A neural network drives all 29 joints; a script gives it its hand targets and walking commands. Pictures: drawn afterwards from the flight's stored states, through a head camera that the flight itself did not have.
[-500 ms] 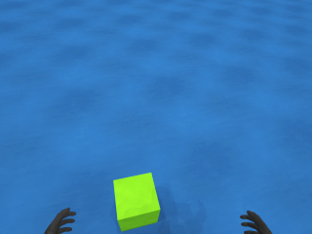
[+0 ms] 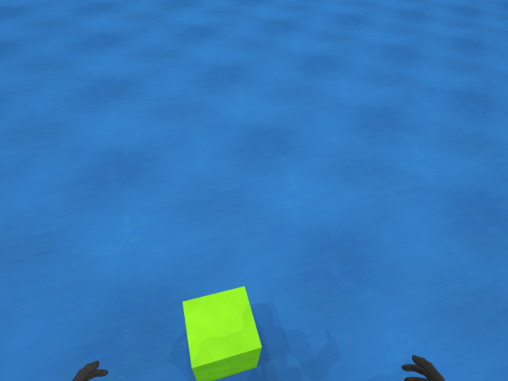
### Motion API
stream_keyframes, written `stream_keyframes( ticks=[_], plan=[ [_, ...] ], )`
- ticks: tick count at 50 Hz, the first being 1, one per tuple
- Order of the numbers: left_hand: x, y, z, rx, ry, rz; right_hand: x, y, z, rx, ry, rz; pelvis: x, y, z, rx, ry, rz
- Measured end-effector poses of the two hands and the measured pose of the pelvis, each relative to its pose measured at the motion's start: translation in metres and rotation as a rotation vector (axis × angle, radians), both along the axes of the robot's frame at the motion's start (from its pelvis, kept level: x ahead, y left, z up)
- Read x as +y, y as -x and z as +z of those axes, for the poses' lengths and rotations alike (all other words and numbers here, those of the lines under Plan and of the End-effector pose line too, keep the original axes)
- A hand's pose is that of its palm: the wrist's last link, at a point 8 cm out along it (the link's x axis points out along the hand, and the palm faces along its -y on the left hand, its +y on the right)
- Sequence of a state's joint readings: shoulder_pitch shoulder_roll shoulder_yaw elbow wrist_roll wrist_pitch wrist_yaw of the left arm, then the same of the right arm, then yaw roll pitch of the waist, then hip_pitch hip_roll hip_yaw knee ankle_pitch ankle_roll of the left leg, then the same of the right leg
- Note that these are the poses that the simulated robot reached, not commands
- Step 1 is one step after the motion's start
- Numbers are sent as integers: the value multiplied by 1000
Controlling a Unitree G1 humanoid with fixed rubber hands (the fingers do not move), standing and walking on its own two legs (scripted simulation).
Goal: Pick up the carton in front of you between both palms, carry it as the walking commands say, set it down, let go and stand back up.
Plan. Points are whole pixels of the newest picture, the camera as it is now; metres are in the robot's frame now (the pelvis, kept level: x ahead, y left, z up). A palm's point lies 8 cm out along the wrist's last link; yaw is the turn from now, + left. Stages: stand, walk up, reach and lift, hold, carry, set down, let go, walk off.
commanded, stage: stand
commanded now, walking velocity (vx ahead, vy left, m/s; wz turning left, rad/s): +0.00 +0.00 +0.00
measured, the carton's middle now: (221, 336) +0.40 +0.08 -0.65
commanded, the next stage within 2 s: none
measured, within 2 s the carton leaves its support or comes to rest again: neither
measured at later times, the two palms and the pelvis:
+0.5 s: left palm out of the picture +0.07 +0.29 -0.11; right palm out of the picture +0.09 -0.31 -0.08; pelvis -0.02 +0.00 +0.01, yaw +0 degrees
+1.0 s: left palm out of the picture +0.06 +0.30 -0.11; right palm out of the picture +0.08 -0.32 -0.09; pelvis -0.02 -0.01 +0.01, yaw +1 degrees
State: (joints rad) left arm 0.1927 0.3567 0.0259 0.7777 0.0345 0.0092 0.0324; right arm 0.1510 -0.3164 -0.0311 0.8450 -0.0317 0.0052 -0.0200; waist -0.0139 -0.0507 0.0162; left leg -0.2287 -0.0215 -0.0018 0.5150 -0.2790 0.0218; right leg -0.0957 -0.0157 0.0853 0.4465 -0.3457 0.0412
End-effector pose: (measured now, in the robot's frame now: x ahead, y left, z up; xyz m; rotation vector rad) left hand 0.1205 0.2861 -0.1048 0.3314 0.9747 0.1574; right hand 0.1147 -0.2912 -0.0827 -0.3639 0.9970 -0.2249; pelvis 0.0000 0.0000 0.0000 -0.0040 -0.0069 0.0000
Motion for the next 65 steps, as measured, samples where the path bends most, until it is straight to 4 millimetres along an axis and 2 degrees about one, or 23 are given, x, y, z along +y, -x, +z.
stream_keyframes(
  ticks=[18, 28, 42, 65],
  plan=[
    [6, 38, -3, 83, -14, 24, -14, 22, 0, 49, 12, -12, -2, 13, 5, -22, 0, 2],
    [9, 53, -3, 115, -21, 31, -18, 32, -1, 73, 11, -14, -4, 19, 6, -28, 0, 4],
    [12, 61, -2, 137, -28, 39, -23, 38, -3, 95, 12, -15, -6, 23, 7, -30, 1, 7],
    [15, 66, -1, 154, -35, 55, -27, 37, -3, 110, 14, -8, -8, 25, 9, -30, 1, 17]
  ],
)
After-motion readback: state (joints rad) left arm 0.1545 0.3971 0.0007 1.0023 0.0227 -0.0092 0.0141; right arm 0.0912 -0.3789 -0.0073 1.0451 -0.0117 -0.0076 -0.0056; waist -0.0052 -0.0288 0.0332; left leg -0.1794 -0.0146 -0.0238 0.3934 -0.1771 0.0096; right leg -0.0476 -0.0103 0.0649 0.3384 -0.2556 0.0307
